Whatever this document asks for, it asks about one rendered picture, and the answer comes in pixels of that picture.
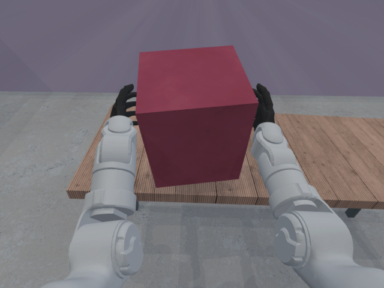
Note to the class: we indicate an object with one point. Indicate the carton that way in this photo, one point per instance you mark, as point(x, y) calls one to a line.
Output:
point(195, 109)

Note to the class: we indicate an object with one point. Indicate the left robot hand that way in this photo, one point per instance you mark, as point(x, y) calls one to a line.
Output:
point(121, 104)

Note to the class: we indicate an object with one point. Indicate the left robot upper arm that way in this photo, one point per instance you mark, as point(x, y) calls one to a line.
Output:
point(103, 255)

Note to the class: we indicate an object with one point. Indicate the right robot hand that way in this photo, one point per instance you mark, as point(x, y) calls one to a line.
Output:
point(265, 112)

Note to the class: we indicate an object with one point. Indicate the right robot upper arm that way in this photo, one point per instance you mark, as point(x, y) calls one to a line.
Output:
point(318, 246)

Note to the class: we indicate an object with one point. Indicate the robot right forearm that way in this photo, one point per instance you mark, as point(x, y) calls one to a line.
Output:
point(282, 176)

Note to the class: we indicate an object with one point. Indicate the table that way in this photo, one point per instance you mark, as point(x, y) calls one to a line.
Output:
point(341, 157)

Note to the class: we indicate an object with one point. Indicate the robot left forearm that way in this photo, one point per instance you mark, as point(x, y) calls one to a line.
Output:
point(111, 196)

